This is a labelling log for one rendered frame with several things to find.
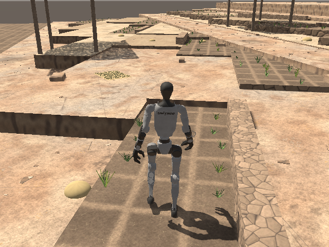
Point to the robot left upper arm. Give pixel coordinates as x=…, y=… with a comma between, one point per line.
x=147, y=117

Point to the robot left forearm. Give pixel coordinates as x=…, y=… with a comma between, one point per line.
x=140, y=139

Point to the robot right hand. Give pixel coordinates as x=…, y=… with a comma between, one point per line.
x=185, y=143

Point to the robot left hand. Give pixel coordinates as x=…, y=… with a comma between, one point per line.
x=135, y=155

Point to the robot head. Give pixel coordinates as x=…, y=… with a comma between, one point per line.
x=166, y=89

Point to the robot right forearm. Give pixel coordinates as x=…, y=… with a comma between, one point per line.
x=189, y=136

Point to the robot right upper arm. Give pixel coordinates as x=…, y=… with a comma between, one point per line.
x=184, y=118

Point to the humanoid robot torso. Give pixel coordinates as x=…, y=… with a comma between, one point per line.
x=165, y=119

